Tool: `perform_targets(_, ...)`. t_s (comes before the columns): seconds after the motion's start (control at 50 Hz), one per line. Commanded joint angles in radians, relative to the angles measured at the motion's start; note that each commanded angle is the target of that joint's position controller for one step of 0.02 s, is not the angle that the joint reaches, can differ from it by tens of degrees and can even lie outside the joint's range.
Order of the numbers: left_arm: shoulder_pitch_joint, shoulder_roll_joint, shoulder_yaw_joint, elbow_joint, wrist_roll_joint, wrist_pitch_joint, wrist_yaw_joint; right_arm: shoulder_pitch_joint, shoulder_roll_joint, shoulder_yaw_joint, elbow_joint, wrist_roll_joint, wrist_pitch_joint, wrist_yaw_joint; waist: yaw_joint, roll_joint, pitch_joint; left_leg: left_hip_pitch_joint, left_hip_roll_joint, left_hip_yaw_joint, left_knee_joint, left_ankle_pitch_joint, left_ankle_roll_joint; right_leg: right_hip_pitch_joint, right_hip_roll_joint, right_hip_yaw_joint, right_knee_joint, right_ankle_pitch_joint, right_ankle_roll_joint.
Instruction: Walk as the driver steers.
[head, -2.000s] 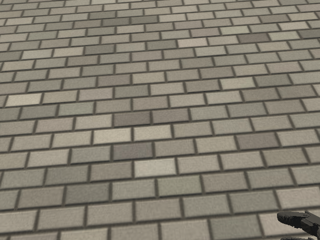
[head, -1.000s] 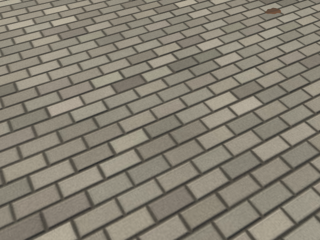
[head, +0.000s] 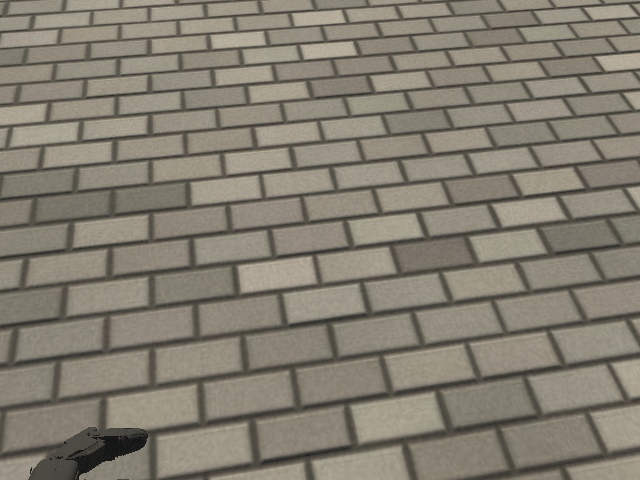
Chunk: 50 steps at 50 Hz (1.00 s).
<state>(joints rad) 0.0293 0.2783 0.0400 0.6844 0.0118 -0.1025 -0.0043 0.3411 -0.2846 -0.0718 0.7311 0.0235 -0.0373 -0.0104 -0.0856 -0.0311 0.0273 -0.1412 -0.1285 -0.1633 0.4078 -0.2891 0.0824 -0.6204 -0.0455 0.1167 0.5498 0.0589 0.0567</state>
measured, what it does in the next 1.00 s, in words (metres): walks ahead: right foot, then left foot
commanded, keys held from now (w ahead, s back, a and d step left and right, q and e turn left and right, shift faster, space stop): q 0.36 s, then e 0.64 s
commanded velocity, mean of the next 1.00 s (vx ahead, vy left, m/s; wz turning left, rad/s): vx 0.08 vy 0.00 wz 0.09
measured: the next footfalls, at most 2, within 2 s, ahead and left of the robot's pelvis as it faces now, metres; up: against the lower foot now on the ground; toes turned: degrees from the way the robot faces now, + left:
right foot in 0.08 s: +0.24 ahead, -0.13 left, +0.00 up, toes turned +8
left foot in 0.50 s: +0.17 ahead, +0.13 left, +0.00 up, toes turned +15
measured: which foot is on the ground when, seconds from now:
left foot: down 0.00-0.08, up 0.10-0.48, down 0.50-0.90, up 0.92-1.00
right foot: up 0.00-0.06, down 0.08-0.50, up 0.52-0.88, down 0.90-1.00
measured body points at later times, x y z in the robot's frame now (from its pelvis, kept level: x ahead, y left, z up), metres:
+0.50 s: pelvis +0.13 -0.01 -0.01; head +0.15 +0.01 +0.44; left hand +0.17 +0.30 -0.13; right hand +0.37 -0.22 -0.08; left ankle +0.13 +0.11 -0.75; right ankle +0.20 -0.14 -0.74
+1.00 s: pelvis +0.14 -0.03 -0.01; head +0.18 -0.05 +0.44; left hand +0.25 +0.27 -0.10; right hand +0.33 -0.30 -0.12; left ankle +0.10 +0.11 -0.67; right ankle +0.14 -0.10 -0.74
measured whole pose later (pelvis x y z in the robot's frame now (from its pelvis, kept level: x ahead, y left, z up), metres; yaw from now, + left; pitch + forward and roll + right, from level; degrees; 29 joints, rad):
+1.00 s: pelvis +0.14 -0.03 -0.01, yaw +2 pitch +1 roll +2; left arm 0.21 0.30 0.06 0.74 0.01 0.02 -0.01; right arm 0.10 -0.31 -0.09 0.70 0.00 0.04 -0.05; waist 0.02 0.04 0.05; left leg -0.47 0.02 0.01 1.08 -0.54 -0.05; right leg -0.30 0.03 -0.03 0.60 -0.32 -0.08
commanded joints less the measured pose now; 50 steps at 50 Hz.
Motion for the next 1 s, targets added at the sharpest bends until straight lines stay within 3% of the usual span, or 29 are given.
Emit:
perform_targets(0.02, -0.057, 0.113, 0.036, -0.083, -0.002, -0.025, -0.012, 0.018, -0.155, -0.045, -0.052, 0.0, 0.016, -0.018, 0.03, 0.139, -0.061, -0.011, 0.214, -0.224, 0.047, 0.385, 0.093, 0.155, 0.079, -0.035, -0.07, -0.052, -0.022)
perform_targets(0.06, 0.046, 0.132, 0.049, -0.061, 0.003, -0.032, -0.008, -0.039, -0.132, -0.039, -0.083, 0.001, 0.025, -0.023, 0.1, 0.157, -0.11, -0.009, 0.166, -0.233, 0.186, 0.43, 0.041, 0.308, 0.063, -0.05, -0.163, 0.015, -0.068)
perform_targets(0.08, 0.149, 0.183, 0.061, -0.056, 0.022, -0.035, 0.0, -0.049, -0.081, -0.022, -0.112, -0.011, 0.019, -0.021, 0.142, 0.096, -0.232, -0.109, 0.112, -0.179, 0.399, 0.307, -0.007, 0.552, -0.081, 0.045, -0.119, 0.232, -0.137)
perform_targets(0.1, 0.214, 0.225, 0.065, -0.056, 0.037, -0.018, 0.01, 0.134, -0.011, -0.003, -0.101, -0.026, 0.016, -0.019, 0.077, -0.167, -0.377, -0.38, -0.022, -0.061, 0.699, -0.398, -0.082, 0.896, -0.366, 0.332, -0.027, 0.626, -0.297)
perform_targets(0.12, 0.26, 0.211, 0.07, -0.031, -0.001, 0.003, 0.002, 0.215, -0.115, -0.01, -0.102, -0.004, 0.013, -0.013, 0.082, -0.276, -0.482, -0.51, 0.032, -0.036, 0.896, -0.446, -0.107, 0.961, -0.471, 0.564, -0.062, 0.382, -0.383)
perform_targets(0.14, 0.207, 0.138, 0.052, -0.066, -0.002, 0.019, 0.008, 0.126, -0.181, -0.032, -0.095, 0.009, 0.027, -0.018, 0.113, -0.147, -0.375, -0.565, 0.08, -0.031, 0.975, -0.346, -0.14, 0.87, -0.395, 0.456, -0.107, 0.21, -0.344)
perform_targets(0.16, 0.148, 0.098, 0.037, -0.075, 0.003, 0.036, 0.017, 0.023, -0.197, -0.039, -0.116, 0.007, 0.044, -0.023, 0.122, -0.078, -0.264, -0.585, 0.103, 0.022, 0.965, -0.269, -0.158, 0.748, -0.332, 0.308, -0.131, 0.15, -0.298)
perform_targets(0.18, 0.104, 0.085, 0.028, -0.077, 0.007, 0.049, 0.02, -0.019, -0.188, -0.043, -0.126, 0.0, 0.063, -0.028, 0.109, -0.051, -0.189, -0.565, 0.131, 0.038, 0.945, -0.229, -0.17, 0.629, -0.282, 0.222, -0.154, 0.145, -0.283)
perform_targets(0.22, 0.057, 0.099, 0.032, -0.059, 0.016, 0.059, 0.023, -0.005, -0.125, -0.034, -0.136, 0.002, 0.088, -0.028, 0.064, -0.091, -0.1, -0.455, 0.155, 0.087, 0.835, -0.185, -0.169, 0.426, -0.206, 0.08, -0.224, 0.111, -0.262)
perform_targets(0.26, 0.049, 0.114, 0.041, -0.042, 0.017, 0.057, 0.023, -0.004, -0.08, -0.023, -0.145, -0.002, 0.092, -0.029, 0.06, -0.119, -0.1, -0.414, 0.157, 0.123, 0.737, -0.162, -0.172, 0.401, -0.204, 0.013, -0.255, 0.172, -0.285)
perform_targets(0.36, 0.018, 0.158, 0.06, -0.023, -0.003, 0.076, 0.028, -0.081, -0.087, -0.017, -0.18, -0.01, 0.094, -0.008, 0.074, -0.102, -0.152, -0.3, 0.196, 0.144, 0.503, -0.021, -0.145, 0.411, -0.254, -0.073, -0.275, 0.099, -0.299)
perform_targets(0.42, 0.054, 0.169, 0.058, 0.01, -0.019, 0.084, 0.015, -0.121, -0.081, -0.011, -0.195, -0.02, 0.094, 0.003, 0.089, -0.1, -0.134, -0.209, 0.166, 0.155, 0.353, -0.035, -0.112, 0.397, -0.247, -0.063, -0.257, 0.007, -0.293)
perform_targets(0.46, 0.037, 0.141, 0.041, 0.029, -0.036, 0.087, 0.003, -0.071, -0.06, -0.007, -0.166, -0.03, 0.087, 0.008, 0.049, -0.078, -0.132, -0.064, 0.137, 0.179, 0.119, 0.079, -0.076, 0.365, -0.212, -0.073, -0.195, -0.082, -0.251)
perform_targets(0.48, 0.064, 0.084, 0.018, 0.05, -0.037, 0.083, -0.005, -0.054, -0.063, -0.007, -0.153, -0.038, 0.083, 0.006, 0.041, -0.052, -0.129, 0.06, 0.137, 0.165, -0.011, 0.16, -0.054, 0.301, -0.169, -0.093, -0.155, -0.165, -0.189)
perform_targets(0.5, 0.119, 0.016, -0.009, 0.062, -0.005, 0.075, -0.02, -0.047, -0.116, -0.013, -0.16, -0.048, 0.081, -0.004, 0.072, 0.076, -0.16, 0.184, 0.291, -0.012, -0.067, 0.348, -0.022, 0.227, -0.089, -0.153, -0.046, -0.333, -0.088)
perform_targets(0.52, 0.191, -0.006, -0.019, 0.064, 0.022, 0.072, -0.031, -0.148, -0.148, -0.001, -0.199, -0.064, 0.08, -0.016, 0.152, 0.252, -0.151, 0.113, 0.457, -0.141, -0.049, 0.447, 0.087, 0.186, -0.029, -0.183, 0.022, -0.552, -0.01)
perform_targets(0.54, 0.146, 0.067, -0.003, 0.068, 0.004, 0.082, -0.02, -0.184, -0.113, 0.001, -0.193, -0.075, 0.07, -0.009, 0.101, 0.24, -0.138, -0.059, 0.439, -0.108, -0.084, 0.25, 0.143, 0.289, -0.039, -0.133, 0.063, -0.553, 0.008)
perform_targets(0.56, 0.127, 0.098, 0.007, 0.068, -0.01, 0.088, -0.014, -0.236, -0.103, 0.004, -0.188, -0.074, 0.058, -0.003, 0.12, 0.219, -0.089, -0.092, 0.368, -0.045, -0.086, 0.121, 0.103, 0.31, -0.026, -0.142, 0.039, -0.45, 0.007)
perform_targets(0.58, 0.112, 0.108, 0.013, 0.076, -0.009, 0.093, -0.005, -0.248, -0.114, -0.001, -0.179, -0.067, 0.051, -0.002, 0.111, 0.217, -0.068, -0.08, 0.326, -0.001, -0.078, 0.066, 0.062, 0.292, -0.007, -0.157, 0.024, -0.371, 0.007)
perform_targets(0.62, 0.122, 0.138, 0.023, 0.079, -0.004, 0.106, 0.006, -0.235, -0.131, -0.007, -0.165, -0.054, 0.044, -0.011, 0.101, 0.237, -0.043, -0.07, 0.347, 0.009, -0.063, 0.171, 0.059, 0.275, -0.008, -0.144, 0.053, -0.351, 0.009)
perform_targets(0.68, 0.143, 0.132, 0.03, 0.07, -0.023, 0.11, 0.001, -0.193, -0.139, -0.019, -0.155, -0.038, 0.052, -0.029, 0.08, 0.207, -0.064, 0.004, 0.416, -0.005, -0.016, 0.389, 0.112, 0.206, -0.001, -0.154, 0.177, -0.445, -0.014)
perform_targets(0.76, 0.132, 0.095, 0.036, 0.048, -0.034, 0.133, -0.009, -0.21, -0.142, -0.032, -0.148, -0.033, 0.053, -0.04, 0.064, 0.142, -0.083, 0.058, 0.507, -0.031, -0.002, 0.587, 0.18, 0.116, -0.032, -0.128, 0.348, -0.624, -0.024)
perform_targets(0.84, 0.183, 0.09, 0.042, 0.047, -0.034, 0.153, -0.019, -0.292, -0.146, -0.041, -0.139, -0.021, 0.061, -0.034, 0.105, 0.143, -0.105, 0.0, 0.461, 0.088, 0.042, 0.558, 0.128, 0.256, -0.003, -0.187, 0.204, -0.476, -0.035)
perform_targets(0.88, 0.229, 0.099, 0.051, 0.051, -0.029, 0.153, -0.023, -0.291, -0.134, -0.042, -0.117, -0.004, 0.067, -0.036, 0.134, 0.128, -0.107, -0.06, 0.414, 0.171, 0.138, 0.412, 0.051, 0.379, 0.039, -0.21, -0.004, -0.284, -0.075)
perform_targets(0.9, 0.233, 0.162, 0.07, 0.04, -0.02, 0.149, -0.013, -0.228, -0.105, -0.039, -0.096, -0.013, 0.067, -0.033, 0.112, -0.017, -0.098, -0.162, 0.336, 0.261, 0.298, 0.191, -0.037, 0.469, -0.017, -0.068, -0.123, -0.033, -0.125)
perform_targets(0.92, 0.229, 0.305, 0.101, 0.007, -0.008, 0.139, 0.006, -0.268, -0.049, -0.018, -0.15, -0.056, 0.065, -0.035, 0.098, -0.311, -0.068, -0.48, 0.156, 0.322, 0.59, -0.311, -0.16, 0.582, -0.293, 0.368, -0.194, 0.306, -0.309)
perform_targets(0.94, 0.281, 0.276, 0.087, -0.004, 0.03, 0.116, -0.005, -0.359, -0.081, -0.024, -0.164, -0.042, 0.059, -0.042, 0.18, -0.197, -0.146, -0.515, 0.111, 0.131, 0.779, -0.454, -0.156, 0.577, -0.365, 0.451, -0.222, 0.326, -0.443)
perform_targets(0.96, 0.24, 0.253, 0.078, -0.009, 0.028, 0.095, -0.007, -0.344, -0.103, -0.033, -0.153, -0.021, 0.059, -0.042, 0.15, -0.109, -0.123, -0.547, 0.132, 0.089, 0.837, -0.384, -0.145, 0.581, -0.324, 0.357, -0.207, 0.291, -0.418)
perform_targets(1.0, 0.153, 0.208, 0.069, -0.022, -0.018, 0.088, 0.008, -0.311, -0.125, -0.045, -0.115, -0.031, 0.058, -0.053, 0.107, -0.025, -0.091, -0.58, 0.162, 0.074, 0.791, -0.21, -0.139, 0.585, -0.228, 0.244, -0.184, 0.187, -0.311)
